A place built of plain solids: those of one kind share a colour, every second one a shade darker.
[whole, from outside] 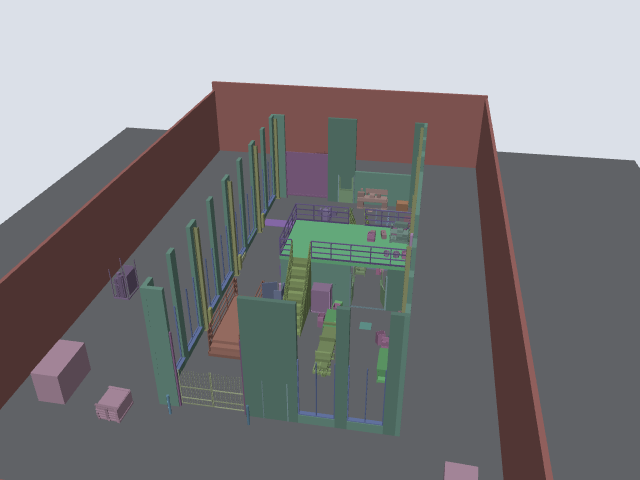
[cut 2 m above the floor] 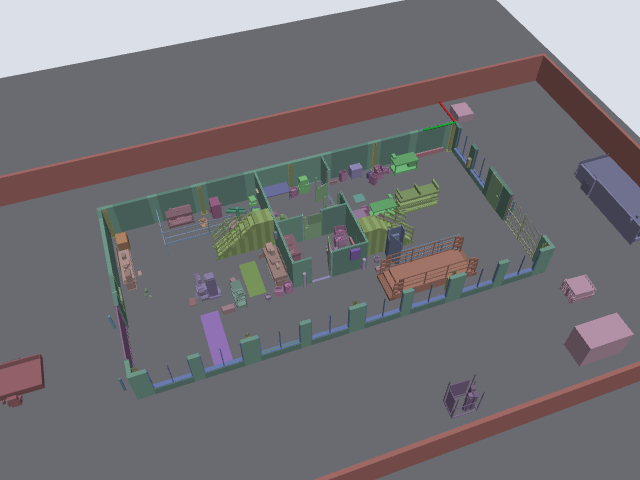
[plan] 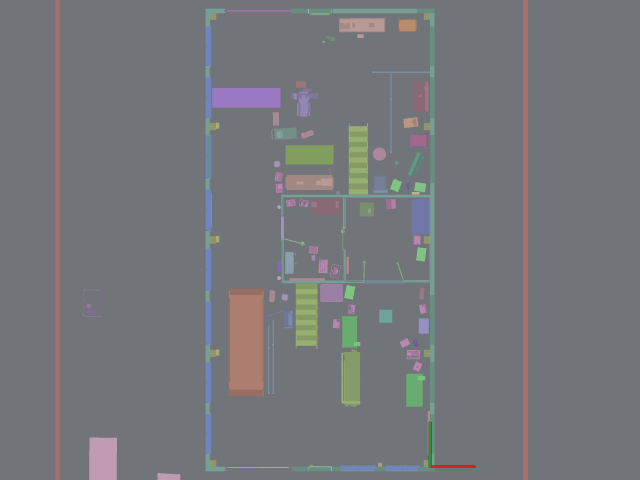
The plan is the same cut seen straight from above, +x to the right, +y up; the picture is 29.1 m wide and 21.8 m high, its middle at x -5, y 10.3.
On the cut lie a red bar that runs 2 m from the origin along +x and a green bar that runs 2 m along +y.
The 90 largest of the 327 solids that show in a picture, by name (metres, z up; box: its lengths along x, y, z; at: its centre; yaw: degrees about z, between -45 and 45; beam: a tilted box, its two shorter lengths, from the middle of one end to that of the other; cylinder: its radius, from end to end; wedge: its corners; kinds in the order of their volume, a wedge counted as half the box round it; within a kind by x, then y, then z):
{
 "yard_bound_1": {"box": [0.2, 37.62, 5.15], "at": [-16.92, 9.82, 2.53]},
 "yard_bound_2": {"box": [21.45, 0.2, 5.55], "at": [-6.29, -8.89, 2.73]},
 "yard_bound_3": {"box": [21.45, 0.2, 5.85], "at": [-6.29, 28.54, 2.88]},
 "yard_bound_4": {"box": [0.2, 37.62, 5.65], "at": [4.34, 9.82, 2.77]},
 "wall_1": {"box": [0.2, 0.81, 6.15], "at": [-10.1, 0.2, 3.02]},
 "wall_2": {"box": [0.2, 0.51, 6.15], "at": [-10.1, 2.65, 3.02]},
 "wall_3": {"box": [0.2, 0.81, 6.15], "at": [-10.1, 5.15, 3.02]},
 "wall_4": {"box": [0.2, 1.96, 0.5], "at": [-10.1, 6.53, 0.2]},
 "wall_5": {"box": [0.2, 0.51, 6.15], "at": [-10.1, 7.75, 3.02]},
 "wall_6": {"box": [0.2, 0.81, 6.15], "at": [-10.1, 10.3, 3.02]},
 "wall_7": {"box": [0.2, 0.51, 6.15], "at": [-10.1, 12.85, 3.02]},
 "wall_8": {"box": [0.2, 1.96, 0.5], "at": [-10.1, 14.07, 0.2]},
 "wall_9": {"box": [0.2, 0.81, 6.15], "at": [-10.1, 15.45, 3.02]},
 "wall_10": {"box": [0.2, 0.51, 6.15], "at": [-10.1, 17.95, 3.02]},
 "wall_11": {"box": [0.2, 0.81, 6.15], "at": [-10.1, 20.4, 3.02]},
 "wall_12": {"box": [0.91, 0.2, 6.15], "at": [-9.75, -0.1, 3.02]},
 "wall_13": {"box": [0.91, 0.2, 6.15], "at": [-9.75, 20.7, 3.02]},
 "wall_14": {"box": [0.06, 1.97, 2.77], "at": [-6.73, 9.32, 1.33]},
 "wall_15": {"box": [0.06, 1.91, 2.65], "at": [-6.67, 9.35, 1.27]},
 "wall_16": {"box": [1.91, 0.2, 6.15], "at": [-5.35, 20.7, 3.02]},
 "wall_17": {"box": [2.92, 0.06, 2.77], "at": [-5.3, 8.37, 1.33]},
 "wall_18": {"box": [2.8, 0.06, 2.65], "at": [-5.3, 8.43, 1.27]},
 "wall_19": {"box": [2.8, 0.06, 2.65], "at": [-5.3, 12.27, 1.27]},
 "wall_20": {"box": [2.92, 0.06, 2.77], "at": [-5.3, 12.33, 1.33]},
 "wall_21": {"box": [2.26, 0.2, 6.15], "at": [-5.17, -0.1, 3.02]},
 "wall_22": {"box": [0.06, 1.43, 2.65], "at": [-3.93, 9.12, 1.27]},
 "wall_23": {"box": [0.06, 1.43, 2.65], "at": [-3.93, 11.59, 1.27]},
 "wall_24": {"box": [3.81, 0.2, 2.45], "at": [-2.5, 20.7, 1.18]},
 "wall_25": {"box": [0.51, 0.2, 6.15], "at": [-2.25, -0.1, 3.02]},
 "wall_26": {"box": [3.96, 0.06, 2.77], "at": [-1.98, 12.33, 1.33]},
 "wall_27": {"box": [3.9, 0.06, 2.65], "at": [-1.95, 12.27, 1.27]},
 "wall_28": {"box": [1.16, 0.06, 2.77], "at": [-0.58, 8.37, 1.33]},
 "wall_29": {"box": [0.81, 0.2, 6.15], "at": [-0.2, 20.7, 3.02]},
 "wall_30": {"box": [0.71, 0.2, 6.15], "at": [-0.15, -0.1, 3.02]},
 "wall_31": {"box": [0.2, 0.81, 6.15], "at": [0.1, 0.2, 3.02]},
 "wall_32": {"box": [0.2, 1.81, 4.15], "at": [0.1, 1.5, 2.02]},
 "wall_33": {"box": [0.2, 0.51, 6.15], "at": [0.1, 2.65, 3.02]},
 "wall_34": {"box": [0.2, 1.86, 4.15], "at": [0.1, 3.83, 2.02]},
 "wall_35": {"box": [0.2, 0.81, 6.15], "at": [0.1, 5.15, 3.02]},
 "wall_36": {"box": [0.2, 2.26, 4.15], "at": [0.1, 6.67, 2.02]},
 "wall_37": {"box": [0.2, 0.61, 6.15], "at": [0.1, 8.1, 3.02]},
 "wall_38": {"box": [0.2, 3.9, 6.15], "at": [0.1, 10.35, 3.02]},
 "wall_39": {"box": [0.2, 0.61, 6.15], "at": [0.1, 12.6, 3.02]},
 "wall_40": {"box": [0.2, 2.16, 4.15], "at": [0.1, 13.97, 2.02]},
 "wall_41": {"box": [0.2, 0.81, 6.15], "at": [0.1, 15.45, 3.02]},
 "wall_42": {"box": [0.2, 1.86, 4.15], "at": [0.1, 16.77, 2.02]},
 "wall_43": {"box": [0.2, 0.51, 6.15], "at": [0.1, 17.95, 3.02]},
 "wall_44": {"box": [0.2, 1.81, 4.15], "at": [0.1, 19.1, 2.02]},
 "wall_45": {"box": [0.2, 0.81, 6.15], "at": [0.1, 20.4, 3.02]},
 "stair_1": {"box": [0.98, 0.26, 0.92], "at": [-5.61, 6.33, 0.41]},
 "stair_2": {"box": [0.98, 0.26, 1.13], "at": [-5.61, 6.56, 0.52]},
 "stair_3": {"box": [0.98, 0.26, 1.35], "at": [-5.61, 6.8, 0.62]},
 "stair_4": {"box": [0.98, 0.26, 1.56], "at": [-5.61, 7.03, 0.73]},
 "stair_5": {"box": [0.98, 0.26, 1.78], "at": [-5.61, 7.27, 0.84]},
 "stair_6": {"box": [0.98, 0.26, 1.99], "at": [-5.61, 7.5, 0.95]},
 "stair_7": {"box": [0.98, 0.26, 2.21], "at": [-5.61, 7.73, 1.05]},
 "stair_8": {"box": [0.98, 0.26, 2.42], "at": [-5.61, 7.97, 1.16]},
 "stair_9": {"box": [0.98, 0.26, 2.64], "at": [-5.61, 8.2, 1.27]},
 "stair_10": {"box": [0.89, 0.26, 2.65], "at": [-3.26, 12.5, 1.28]},
 "stair_11": {"box": [0.89, 0.26, 2.45], "at": [-3.26, 12.74, 1.18]},
 "stair_12": {"box": [0.89, 0.26, 2.25], "at": [-3.26, 12.97, 1.08]},
 "stair_13": {"box": [0.89, 0.26, 2.05], "at": [-3.26, 13.21, 0.98]},
 "stair_14": {"box": [0.89, 0.26, 1.85], "at": [-3.26, 13.44, 0.88]},
 "stair_15": {"box": [0.89, 0.26, 1.65], "at": [-3.26, 13.68, 0.78]},
 "stair_16": {"box": [0.89, 0.26, 1.45], "at": [-3.26, 13.92, 0.68]},
 "stair_17": {"box": [0.89, 0.26, 1.25], "at": [-3.26, 14.15, 0.58]},
 "stair_18": {"box": [0.89, 0.26, 1.05], "at": [-3.26, 14.39, 0.48]},
 "stair_19": {"box": [0.89, 0.26, 0.85], "at": [-3.26, 14.63, 0.38]},
 "beyond_van_1": {"box": [3.79, 0.08, 1.48], "at": [-8.31, -5.59, 0.68], "yaw": -0.1},
 "beyond_van_2": {"box": [5.29, 1.81, 0.65], "at": [-7.61, -6.64, 0.97], "yaw": -0.1},
 "beyond_van_3": {"box": [1.36, 0.16, 1.0], "at": [-5.64, -5.64, 0.79], "yaw": -0.1},
 "beyond_pallets_1": {"box": [1.25, 2.29, 1.61], "at": [-14.85, 0.18, 0.8], "yaw": -0.4},
 "beyond_pallets_2": {"box": [0.95, 1.12, 0.79], "at": [-11.9, -0.92, 0.34], "yaw": -3.2},
 "beyond_pallets_3": {"box": [1.23, 1.06, 0.54], "at": [2.59, -2.15, 0.26], "yaw": -2.3},
 "raised_floor_deck_1": {"box": [6.82, 4.08, 0.2], "at": [-3.38, 10.35, 2.7]},
 "staging_1": {"box": [1.6, 0.32, 0.39], "at": [-8.35, 3.66, 0.14]},
 "staging_2": {"box": [1.6, 3.7, 0.56], "at": [-8.35, 5.65, 0.23]},
 "staging_3": {"box": [1.6, 0.32, 0.39], "at": [-8.35, 7.64, 0.14]},
 "card_cage_1": {"box": [0.95, 0.76, 1.45], "at": [-4.48, 7.89, 0.68]},
 "centre_lathe_1": {"box": [2.08, 0.69, 0.28], "at": [-5.47, 12.91, 0.77]},
 "centre_lathe_2": {"box": [1.98, 0.53, 0.24], "at": [-3.09, 20.05, 0.74]},
 "roller_shutter_1": {"box": [2.86, 0.06, 3.29], "at": [-7.8, 20.72, 1.85]},
 "wheelie_bin_1": {"box": [0.68, 0.5, 1.1], "at": [-0.5, 14.82, 0.5]},
 "spill_kit_1": {"box": [0.51, 0.62, 1.12], "at": [-2.28, 12.88, 0.51]},
 "beyond_trailer_1": {"box": [1.6, 2.8, 0.06], "at": [-7.7, 25.91, 0.51], "yaw": -0.5},
 "bar_rack_1": {"box": [0.71, 2.41, 0.16], "at": [-3.53, 4.01, 0.9]},
 "drum_1": {"cylinder": 0.3, "from": [-2.3, 14.2, 0.0], "to": [-2.3, 14.2, 0.87]},
 "milling_machine_1": {"box": [0.36, 0.42, 1.55], "at": [-5.71, 16.29, 0.73]},
 "trench_plates_1": {"box": [3.11, 0.9, 0.08], "at": [-8.35, 16.75, -0.01]},
 "roll_cab_1": {"box": [0.46, 0.68, 0.67], "at": [-0.29, 6.39, 0.45]}
}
